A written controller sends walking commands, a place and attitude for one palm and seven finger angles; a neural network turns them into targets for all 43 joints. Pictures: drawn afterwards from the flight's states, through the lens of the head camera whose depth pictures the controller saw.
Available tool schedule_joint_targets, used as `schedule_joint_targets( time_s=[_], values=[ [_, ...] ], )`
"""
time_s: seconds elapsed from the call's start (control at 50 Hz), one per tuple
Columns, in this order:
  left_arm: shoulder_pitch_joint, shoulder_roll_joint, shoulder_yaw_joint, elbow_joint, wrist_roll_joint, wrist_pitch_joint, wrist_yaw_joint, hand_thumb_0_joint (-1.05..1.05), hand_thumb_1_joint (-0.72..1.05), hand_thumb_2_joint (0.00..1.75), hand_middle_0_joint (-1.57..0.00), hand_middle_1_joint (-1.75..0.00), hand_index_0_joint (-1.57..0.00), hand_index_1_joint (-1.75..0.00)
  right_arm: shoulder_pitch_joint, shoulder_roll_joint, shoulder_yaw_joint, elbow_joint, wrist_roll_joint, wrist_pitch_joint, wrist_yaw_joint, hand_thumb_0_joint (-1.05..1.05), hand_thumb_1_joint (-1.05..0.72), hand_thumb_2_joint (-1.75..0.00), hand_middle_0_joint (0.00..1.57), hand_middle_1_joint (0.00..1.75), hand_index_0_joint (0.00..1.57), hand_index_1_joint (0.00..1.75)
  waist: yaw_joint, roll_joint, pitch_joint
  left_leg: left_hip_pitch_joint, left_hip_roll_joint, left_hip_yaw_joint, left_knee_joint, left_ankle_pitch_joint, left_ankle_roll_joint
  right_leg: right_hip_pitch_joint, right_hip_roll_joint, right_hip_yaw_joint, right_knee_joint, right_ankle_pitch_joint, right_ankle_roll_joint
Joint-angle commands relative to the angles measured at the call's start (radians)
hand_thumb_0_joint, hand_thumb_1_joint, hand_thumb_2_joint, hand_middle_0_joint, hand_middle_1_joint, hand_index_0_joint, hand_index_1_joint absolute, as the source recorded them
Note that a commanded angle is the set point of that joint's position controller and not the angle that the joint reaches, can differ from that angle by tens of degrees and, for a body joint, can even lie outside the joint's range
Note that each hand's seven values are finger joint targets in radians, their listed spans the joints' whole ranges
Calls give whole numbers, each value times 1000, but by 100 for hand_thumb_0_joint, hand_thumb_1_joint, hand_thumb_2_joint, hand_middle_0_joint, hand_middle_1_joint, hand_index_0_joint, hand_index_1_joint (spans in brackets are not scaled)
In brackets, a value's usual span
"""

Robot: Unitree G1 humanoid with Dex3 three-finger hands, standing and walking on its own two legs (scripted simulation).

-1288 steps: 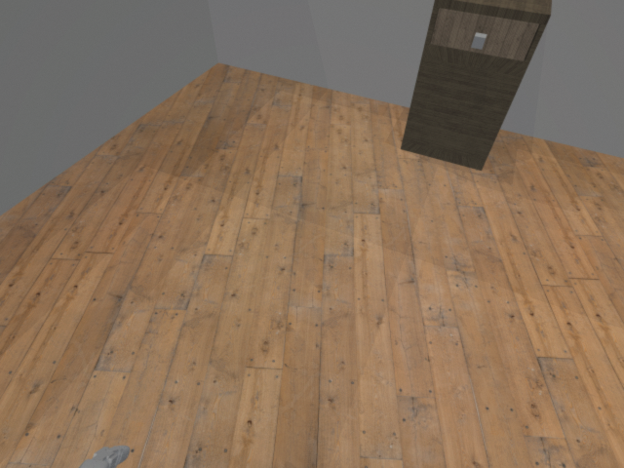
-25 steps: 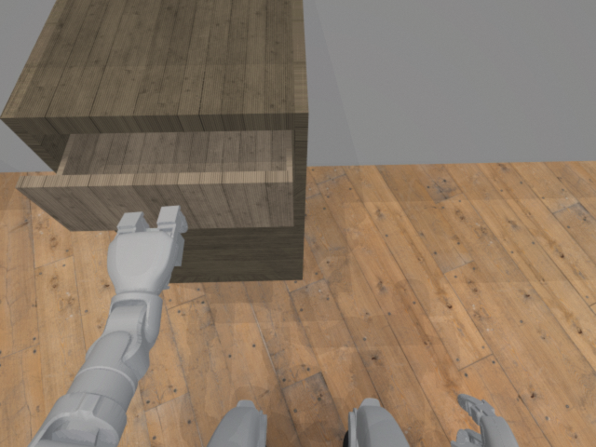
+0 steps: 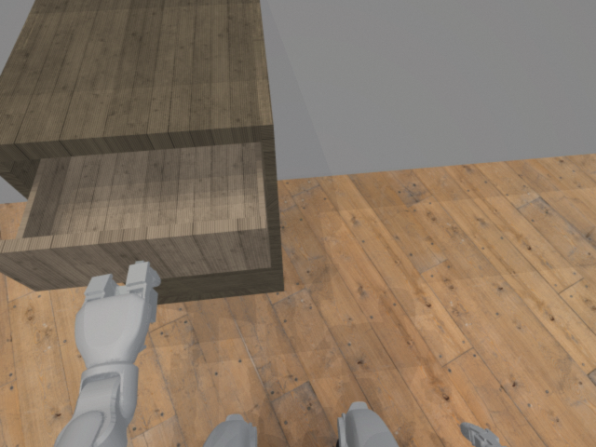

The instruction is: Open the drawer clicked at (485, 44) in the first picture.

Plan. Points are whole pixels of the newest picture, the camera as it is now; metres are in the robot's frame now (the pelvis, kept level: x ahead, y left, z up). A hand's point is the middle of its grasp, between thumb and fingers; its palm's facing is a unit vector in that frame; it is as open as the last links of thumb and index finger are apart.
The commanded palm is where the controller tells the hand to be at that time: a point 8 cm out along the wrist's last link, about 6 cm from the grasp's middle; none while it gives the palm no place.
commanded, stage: pull the drawer open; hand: left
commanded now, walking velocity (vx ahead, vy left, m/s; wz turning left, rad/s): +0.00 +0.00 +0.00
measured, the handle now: (137, 289) +0.34 +0.24 -0.05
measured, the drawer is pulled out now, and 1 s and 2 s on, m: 0.16 0.30 0.30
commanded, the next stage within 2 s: open the thumb to release the handle in 1.12 s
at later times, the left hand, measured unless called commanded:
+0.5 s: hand (126, 416) +0.18 +0.22 -0.07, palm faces -0.07 -0.09 -0.99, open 8.2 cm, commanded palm +0.13 +0.22 -0.01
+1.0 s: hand out of the picture +0.13 +0.22 -0.06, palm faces -0.08 -0.09 -0.99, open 8.5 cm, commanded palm +0.09 +0.22 -0.01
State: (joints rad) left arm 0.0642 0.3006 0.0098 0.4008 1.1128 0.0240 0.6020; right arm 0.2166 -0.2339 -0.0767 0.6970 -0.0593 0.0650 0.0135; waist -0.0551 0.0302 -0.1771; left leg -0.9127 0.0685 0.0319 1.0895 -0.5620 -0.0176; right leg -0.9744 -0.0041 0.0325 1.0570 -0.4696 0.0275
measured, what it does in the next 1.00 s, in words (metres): stands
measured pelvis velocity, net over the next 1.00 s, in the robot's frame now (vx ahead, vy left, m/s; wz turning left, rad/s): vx -0.02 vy -0.02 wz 0.03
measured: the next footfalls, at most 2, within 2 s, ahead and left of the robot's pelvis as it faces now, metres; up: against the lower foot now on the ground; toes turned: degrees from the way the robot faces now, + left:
none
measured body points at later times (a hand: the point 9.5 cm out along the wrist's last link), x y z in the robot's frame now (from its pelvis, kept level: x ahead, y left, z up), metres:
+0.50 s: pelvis +0.00 -0.01 -0.01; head +0.07 -0.01 +0.44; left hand +0.17 +0.22 -0.01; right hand +0.22 -0.23 -0.11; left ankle -0.03 +0.13 -0.66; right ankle +0.01 -0.14 -0.66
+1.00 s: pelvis -0.02 -0.02 -0.04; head +0.07 -0.04 +0.40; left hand +0.13 +0.22 -0.01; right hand +0.20 -0.24 -0.15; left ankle -0.03 +0.13 -0.66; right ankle +0.01 -0.14 -0.66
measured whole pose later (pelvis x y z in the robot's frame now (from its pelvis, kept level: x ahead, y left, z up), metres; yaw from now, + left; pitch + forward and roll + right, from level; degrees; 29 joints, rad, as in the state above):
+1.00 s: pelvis -0.02 -0.02 -0.04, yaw +1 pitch +21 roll +2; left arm 0.59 0.30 0.02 -0.02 1.10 -0.10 0.59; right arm 0.08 -0.20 -0.04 0.56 -0.11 0.05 0.02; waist 0.03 0.02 -0.20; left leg -1.03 0.06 0.02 1.28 -0.62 -0.05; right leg -1.12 -0.01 0.03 1.30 -0.56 0.00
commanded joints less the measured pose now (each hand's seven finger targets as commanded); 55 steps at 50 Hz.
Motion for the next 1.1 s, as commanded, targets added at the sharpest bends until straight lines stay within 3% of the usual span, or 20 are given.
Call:
schedule_joint_targets(
  time_s=[0.0,0.04,0.08,0.12,0.18,0.22,0.28,0.34,0.38,0.48,0.52,0.58,0.68,0.82,0.84,0.92,0.94,0.96,1.0,1.08],
  values=[
    [117,156,62,-248,13,30,83,0,90,90,-40,-135,-40,-135,-56,-126,-35,-138,-4,-52,-3,0,-90,-90,20,30,20,30,81,44,-361,270,-61,-4,-117,570,13,280,48,-82,-76,488,-75],
    [188,149,62,-265,12,39,90,0,90,90,-40,-135,-40,-135,-79,-123,-28,-148,-6,-53,-7,0,-90,-90,20,30,20,30,92,38,-352,271,-63,-5,-116,578,13,279,48,-83,-73,487,-72],
    [201,115,27,-287,13,43,93,0,90,90,-40,-135,-40,-135,-92,-116,-26,-156,-7,-57,-8,0,-90,-90,20,30,20,30,82,38,-328,275,-64,-5,-117,553,13,265,48,-84,-80,469,-71],
    [218,144,52,-324,4,43,91,0,90,90,-40,-135,-40,-135,-101,-119,-24,-163,-7,-57,-9,0,-90,-90,20,30,20,30,88,61,-335,286,-65,-8,-119,550,13,274,48,-84,-79,464,-76],
    [281,115,28,-314,18,35,98,0,90,90,-40,-135,-40,-135,-132,-108,-12,-176,-11,-60,-12,0,-90,-90,20,30,20,30,92,38,-287,267,-70,-7,-113,508,15,250,49,-83,-78,436,-73],
    [300,135,50,-347,18,28,96,0,90,90,-40,-135,-40,-135,-140,-107,-11,-190,-11,-60,-12,0,-90,-90,20,30,20,30,102,54,-296,273,-71,-11,-115,499,15,252,49,-84,-74,418,-79],
    [336,122,42,-338,30,12,102,0,90,90,-40,-135,-40,-135,-164,-97,-3,-200,-17,-63,-16,0,-90,-90,20,30,20,30,107,27,-263,248,-79,-6,-107,442,17,233,49,-80,-72,382,-76],
    [408,119,39,-382,35,-4,102,0,90,90,-40,-135,-40,-135,-181,-90,3,-221,-19,-65,-12,0,-90,-90,20,30,20,30,125,67,-284,269,-79,-6,-94,488,15,230,48,-75,-54,399,-79],
    [442,102,21,-396,34,-11,96,0,90,90,-40,-135,-40,-135,-188,-88,4,-232,-20,-65,-8,0,-90,-90,20,30,20,30,119,51,-263,260,-79,-9,-85,482,15,217,48,-75,-53,396,-78],
    [574,98,13,-469,31,-40,83,0,90,90,-40,-135,-40,-135,-197,-82,11,-263,-26,-69,3,0,-90,-90,20,30,20,30,133,49,-277,261,-79,-10,-58,517,18,206,49,-64,-31,419,-79],
    [650,119,34,-497,23,-56,75,0,90,90,-40,-135,-40,-135,-194,-80,14,-278,-25,-72,6,0,-90,-90,20,30,20,30,147,53,-285,253,-77,-14,-54,544,18,222,46,-66,-20,443,-82],
    [719,122,42,-512,22,-84,68,0,90,90,-40,-135,-40,-135,-205,-74,19,-283,-34,-72,12,0,-90,-90,20,30,20,30,150,13,-244,207,-85,-12,-36,480,20,193,47,-46,-10,418,-83],
    [825,146,83,-574,19,-138,66,0,90,90,-40,-135,-40,-135,-214,-64,20,-293,-49,-79,16,0,-90,-90,20,30,20,30,166,10,-249,166,-95,-12,-2,431,24,152,43,-13,13,390,-92],
    [778,178,130,-612,21,-154,72,0,90,90,-40,-135,-40,-135,-214,-66,9,-293,-58,-75,12,0,-90,-90,20,30,20,30,159,15,-279,113,-97,-12,38,357,28,103,36,-13,42,325,-95],
    [789,174,126,-612,21,-156,75,0,90,90,-40,-135,-40,-135,-215,-66,13,-292,-61,-75,12,0,-90,-90,20,30,20,30,161,7,-286,119,-103,-10,48,356,24,84,37,10,46,322,-95],
    [781,174,133,-617,9,-136,75,0,90,90,-40,-135,-40,-135,-214,-65,6,-298,-53,-68,2,0,-90,-90,20,30,20,30,159,-6,-303,87,-100,-10,44,331,28,120,35,-15,50,320,-91],
    [774,163,114,-618,5,-132,73,0,90,90,-40,-135,-40,-135,-216,-66,10,-297,-54,-70,3,0,-90,-90,20,30,20,30,151,-7,-290,95,-105,-8,50,317,25,91,32,8,42,299,-90],
    [772,183,146,-602,0,-129,75,0,90,90,-40,-135,-40,-135,-208,-63,3,-291,-48,-67,-3,0,-90,-90,20,30,20,30,156,-29,-295,79,-98,-9,44,313,29,126,32,-20,45,317,-86],
    [748,178,138,-604,-7,-121,75,0,90,90,-40,-135,-40,-135,-208,-68,3,-290,-46,-67,-10,0,-90,-90,20,30,20,30,146,-45,-289,64,-100,-7,45,289,31,133,28,-6,35,313,-82],
    [750,183,153,-568,-9,-115,82,0,90,90,-40,-135,-40,-135,-213,-65,5,-278,-41,-63,-25,0,-90,-90,20,30,20,30,152,-51,-282,62,-105,-6,36,280,29,137,33,0,30,309,-81]
  ],
)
